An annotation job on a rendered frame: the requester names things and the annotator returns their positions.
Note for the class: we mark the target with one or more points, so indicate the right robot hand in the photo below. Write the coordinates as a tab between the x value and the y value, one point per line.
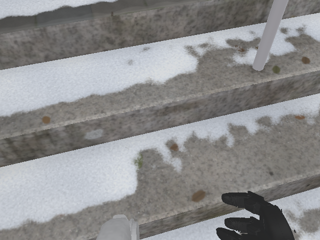
272	224

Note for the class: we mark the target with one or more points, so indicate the left robot thigh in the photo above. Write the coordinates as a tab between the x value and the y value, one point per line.
119	229

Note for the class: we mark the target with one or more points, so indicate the left robot shin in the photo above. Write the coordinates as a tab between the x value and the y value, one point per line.
119	216

